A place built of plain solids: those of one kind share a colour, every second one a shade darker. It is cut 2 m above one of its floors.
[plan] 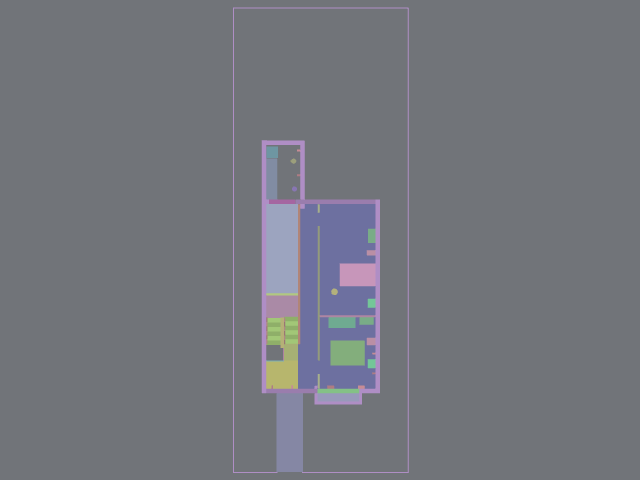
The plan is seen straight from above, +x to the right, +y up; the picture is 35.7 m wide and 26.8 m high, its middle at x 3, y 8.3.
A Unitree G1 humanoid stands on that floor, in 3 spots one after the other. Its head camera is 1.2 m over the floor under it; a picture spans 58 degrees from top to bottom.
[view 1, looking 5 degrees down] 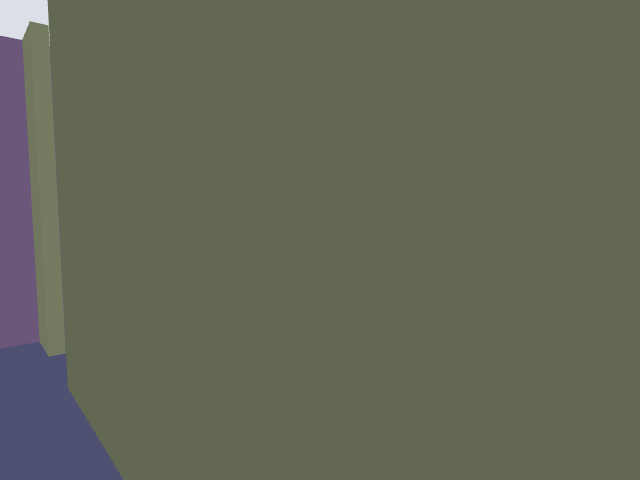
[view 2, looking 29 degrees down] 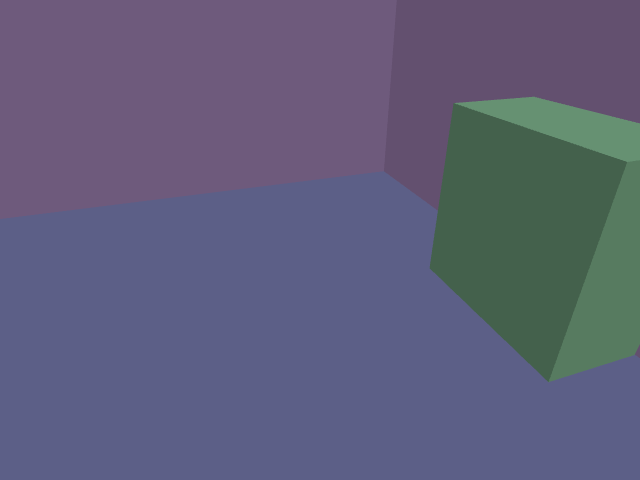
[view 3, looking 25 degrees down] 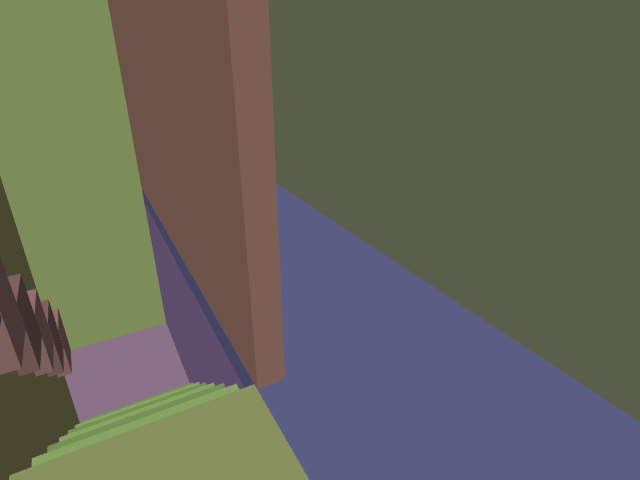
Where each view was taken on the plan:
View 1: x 2.38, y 5.96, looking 50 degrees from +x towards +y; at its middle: corridor_wall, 0.77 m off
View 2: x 4.54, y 7.35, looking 71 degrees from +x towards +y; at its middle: upper_floor_rooms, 2.48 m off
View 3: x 1.38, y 1.27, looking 61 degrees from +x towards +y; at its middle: upper_floor_rooms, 2.84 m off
